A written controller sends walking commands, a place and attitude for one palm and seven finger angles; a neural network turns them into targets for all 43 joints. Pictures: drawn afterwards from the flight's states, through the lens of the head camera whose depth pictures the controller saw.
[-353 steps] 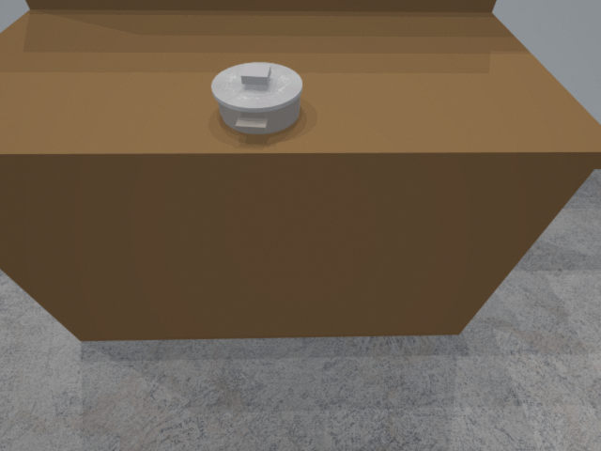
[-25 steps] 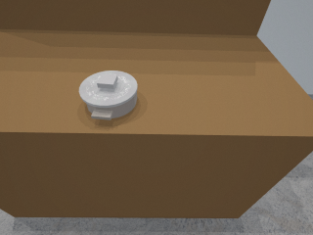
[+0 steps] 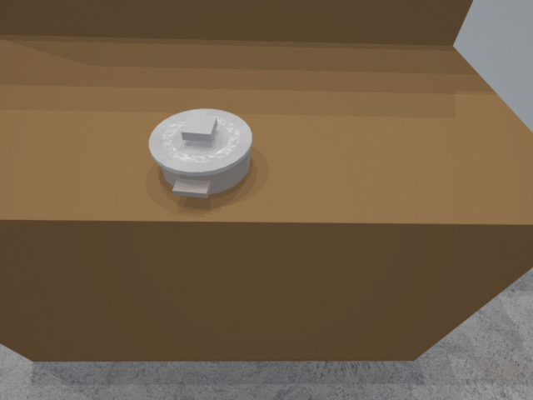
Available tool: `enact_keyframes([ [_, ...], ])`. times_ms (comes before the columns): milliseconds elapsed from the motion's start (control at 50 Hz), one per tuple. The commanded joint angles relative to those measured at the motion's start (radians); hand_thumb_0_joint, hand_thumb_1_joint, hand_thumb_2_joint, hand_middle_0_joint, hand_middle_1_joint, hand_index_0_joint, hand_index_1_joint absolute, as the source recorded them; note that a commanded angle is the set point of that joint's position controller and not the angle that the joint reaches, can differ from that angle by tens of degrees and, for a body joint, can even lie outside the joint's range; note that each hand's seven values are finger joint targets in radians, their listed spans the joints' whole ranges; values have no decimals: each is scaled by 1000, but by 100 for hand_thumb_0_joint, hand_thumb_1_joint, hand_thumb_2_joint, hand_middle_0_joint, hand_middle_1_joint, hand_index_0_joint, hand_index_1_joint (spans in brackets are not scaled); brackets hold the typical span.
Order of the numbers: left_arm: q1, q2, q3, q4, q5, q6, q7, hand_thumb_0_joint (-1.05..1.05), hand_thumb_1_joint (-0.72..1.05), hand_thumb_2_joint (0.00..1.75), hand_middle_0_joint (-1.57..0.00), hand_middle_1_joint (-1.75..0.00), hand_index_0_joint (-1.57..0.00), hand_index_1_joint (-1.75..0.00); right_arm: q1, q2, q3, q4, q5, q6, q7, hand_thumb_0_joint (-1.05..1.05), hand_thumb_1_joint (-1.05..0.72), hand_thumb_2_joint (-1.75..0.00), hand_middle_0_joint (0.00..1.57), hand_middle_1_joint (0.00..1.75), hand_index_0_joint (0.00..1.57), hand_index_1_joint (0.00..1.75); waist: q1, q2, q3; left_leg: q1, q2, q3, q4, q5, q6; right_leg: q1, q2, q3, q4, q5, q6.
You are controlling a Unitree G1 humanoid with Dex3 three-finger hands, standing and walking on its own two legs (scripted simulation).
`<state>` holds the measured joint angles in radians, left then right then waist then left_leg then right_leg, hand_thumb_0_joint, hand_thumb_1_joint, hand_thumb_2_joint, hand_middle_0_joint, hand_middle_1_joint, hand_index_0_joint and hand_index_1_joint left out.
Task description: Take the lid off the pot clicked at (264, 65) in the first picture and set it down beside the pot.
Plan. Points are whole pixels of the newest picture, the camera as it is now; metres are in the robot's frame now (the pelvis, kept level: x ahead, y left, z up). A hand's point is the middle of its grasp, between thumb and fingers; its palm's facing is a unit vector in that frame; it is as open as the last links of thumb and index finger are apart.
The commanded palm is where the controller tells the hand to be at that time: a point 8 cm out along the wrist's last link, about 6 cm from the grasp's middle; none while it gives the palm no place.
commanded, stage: look again from close up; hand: left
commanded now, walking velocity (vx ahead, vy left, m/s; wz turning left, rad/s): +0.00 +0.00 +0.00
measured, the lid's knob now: (199, 128) +0.48 +0.14 +0.16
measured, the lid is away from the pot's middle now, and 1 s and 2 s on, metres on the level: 0.00 0.00 0.00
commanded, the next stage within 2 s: lift the closed hand beside the body in 1.04 s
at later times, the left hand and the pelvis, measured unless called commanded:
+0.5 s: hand out of the picture +0.01 +0.21 -0.17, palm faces +0.01 -0.98 -0.22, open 7.3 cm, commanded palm none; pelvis -0.01 +0.02 +0.01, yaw +0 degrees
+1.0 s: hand out of the picture +0.01 +0.19 -0.17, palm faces +0.02 -0.98 -0.19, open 7.3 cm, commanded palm none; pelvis -0.01 +0.01 +0.01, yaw +0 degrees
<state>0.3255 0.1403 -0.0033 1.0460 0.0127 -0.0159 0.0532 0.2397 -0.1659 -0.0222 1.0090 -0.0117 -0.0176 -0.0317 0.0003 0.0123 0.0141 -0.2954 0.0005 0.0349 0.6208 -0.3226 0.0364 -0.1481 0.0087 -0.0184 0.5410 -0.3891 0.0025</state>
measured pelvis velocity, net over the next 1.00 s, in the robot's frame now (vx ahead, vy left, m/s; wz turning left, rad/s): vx -0.01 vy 0.01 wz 0.00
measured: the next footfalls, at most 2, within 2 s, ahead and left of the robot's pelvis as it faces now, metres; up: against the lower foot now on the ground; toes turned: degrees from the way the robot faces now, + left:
none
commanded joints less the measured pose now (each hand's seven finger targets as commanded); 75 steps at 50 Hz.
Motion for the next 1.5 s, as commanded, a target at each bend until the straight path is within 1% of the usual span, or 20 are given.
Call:
enact_keyframes([
  [0, 71, 93, 19, -45, 5, 5, 9, 0, 90, 90, -20, -30, -20, -30, 38, -113, -5, -45, 0, -8, -2, 0, -90, -90, 20, 30, 20, 30, 12, 38, 75, 7, 137, -176, -161, 302, 48, -92, -37, 38, -72, 76, -47],
  [80, 29, 121, 22, -68, 4, 11, 2, 0, 90, 90, -20, -30, -20, -30, 25, -121, -7, -57, 0, -6, 3, 0, -90, -90, 20, 30, 20, 30, 6, 2, 72, -1, 112, -166, -201, 120, 34, -106, -51, 47, -80, 69, -44],
  [160, 12, 137, 23, -82, 4, 15, -4, 0, 90, 90, -20, -30, -20, -30, 16, -136, -9, -57, -1, -7, 5, 0, -90, -90, 20, 30, 20, 30, 11, 33, 42, 10, 125, -200, -257, 63, 42, -103, -48, 28, -60, 53, -32],
  [320, -2, 163, 24, -77, -2, 10, -7, 0, 90, 90, -20, -30, -20, -30, 29, -134, -4, -37, 3, -15, 4, 0, -90, -90, 20, 30, 20, 30, 11, 1, -39, 95, 115, -163, -220, 265, 37, -63, -71, 40, -75, 157, -26],
  [680, 5, 160, 21, -42, -1, 4, -8, 0, 90, 90, -20, -30, -20, -30, 3, -115, -5, 9, 7, -10, 4, 0, -90, -90, 20, 30, 20, 30, 5, -16, -6, 108, 90, -108, -178, 270, 15, -69, -108, 81, -122, 244, -31],
  [1100, -6, 154, 27, -41, -1, 6, -11, 0, 90, 90, -20, -30, -20, -30, -3, -117, -4, 21, 6, -9, 1, 0, -90, -90, 20, 30, 20, 30, 8, -13, 2, 120, 96, -126, -200, 309, 13, -46, -106, 67, -139, 242, -25],
  [1120, -2, 182, -7, -56, -6, -23, 2, 0, 90, 90, -20, -30, -20, -30, 72, -96, 9, 1, -21, -15, 11, 0, -90, -90, 20, 30, 20, 30, -13, 139, -17, 222, 44, -138, -222, 468, 40, -27, -31, 13, -69, 233, -48],
  [1140, -517, 417, 167, -1075, -134, -130, 65, 0, 90, 90, -24, -35, -24, -35, -152, -250, -19, -282, 42, -152, 28, 0, -90, -90, 20, 30, 20, 30, 56, 151, -300, 314, -36, -136, -215, 416, -5, -95, -5, 12, -118, 212, -31],
  [1160, -146, 260, 3, -1203, -109, -79, 101, 0, 90, 90, -29, -40, -29, -40, -42, -206, 11, -319, 51, -256, 1, 0, -90, -90, 20, 30, 20, 30, -11, 266, -391, 483, 21, -95, -227, 550, -61, -38, 11, -13, -114, 303, -57],
  [1180, -67, 235, 74, -1041, -75, -20, 136, 0, 90, 90, -33, -44, -33, -44, -47, -176, 19, -222, 42, -269, -11, 0, -90, -90, 20, 30, 20, 30, 8, 238, -301, 409, 32, -97, -258, 628, -77, -24, 7, -6, -84, 276, -49],
  [1200, 92, 109, 20, -1023, -71, 30, 142, 0, 90, 90, -38, -49, -38, -49, -51, -170, 6, -221, 51, -279, -1, 0, -90, -90, 20, 30, 20, 30, 9, 220, -230, 399, 20, -118, -279, 631, -69, -40, 7, -24, -122, 258, -44],
  [1220, 267, 90, 46, -925, -46, 61, 148, 0, 90, 90, -42, -54, -42, -54, -65, -165, -12, -232, 46, -273, 15, 0, -90, -90, 20, 30, 20, 30, 26, 120, -158, 346, 20, -117, -283, 651, -54, -35, 15, -56, -153, 248, -38],
  [1240, 327, 14, -4, -863, -28, 72, 129, 0, 90, 90, -46, -59, -46, -59, -84, -157, -17, -269, 41, -257, 44, 0, -90, -90, 20, 30, 20, 30, 26, 3, -20, 257, 17, -105, -271, 609, -43, -63, 11, -79, -186, 279, -37],
  [1260, 376, 46, 44, -830, -18, 67, 110, 0, 90, 90, -51, -64, -51, -64, -94, -161, -43, -302, 36, -229, 55, 0, -90, -90, 20, 30, 20, 30, 30, -97, 43, 181, 16, -101, -260, 560, -35, -76, 11, -85, -209, 319, -34],
  [1280, 438, 85, 85, -884, -19, 47, 90, 0, 90, 90, -55, -68, -55, -68, -117, -165, -58, -349, 35, -212, 64, 0, -90, -90, 20, 30, 20, 30, 46, -144, 45, 166, 14, -86, -257, 494, -30, -66, 3, -75, -215, 337, -29],
  [1320, 572, 157, 191, -892, -31, 12, 67, 0, 90, 90, -64, -78, -64, -78, -151, -168, -76, -404, 31, -172, 59, 0, -90, -90, 20, 30, 20, 30, 84, -167, 49, 130, 9, -58, -260, 406, -27, -38, 4, -66, -226, 308, -28],
  [1380, 404, 201, 174, -1230, -40, -62, 35, 0, 90, 90, -77, -92, -77, -92, -164, -167, -50, -521, 24, -173, 62, 0, -90, -90, 20, 30, 20, 30, 59, -51, -16, 185, -6, -22, -256, 281, -18, -70, 0, -31, -244, 222, -19],
  [1420, 232, 292, 227, -1386, -35, -92, 48, 0, 90, 90, -86, -102, -86, -102, -172, -164, -31, -552, 13, -171, 44, 0, -90, -90, 20, 30, 20, 30, 28, 21, -11, 223, -16, -6, -249, 195, -18, -116, 5, -17, -289, 174, -12],
  [1440, 187, 281, 213, -1396, -33, -96, 54, 0, 90, 90, -90, -107, -90, -107, -167, -167, -23, -557, 7, -169, 34, 0, -90, -90, 20, 30, 20, 30, 14, 37, 5, 227, -21, -4, -253, 154, -15, -134, 8, -13, -308, 138, -9],
  [1480, 174, 240, 190, -1369, -43, -93, 57, 0, 90, 90, -99, -116, -99, -116, -160, -169, -17, -561, 4, -160, 14, 0, -90, -90, 20, 30, 20, 30, 1, -8, 45, 246, -24, -4, -253, 109, -9, -157, 13, -11, -342, 88, -4],
])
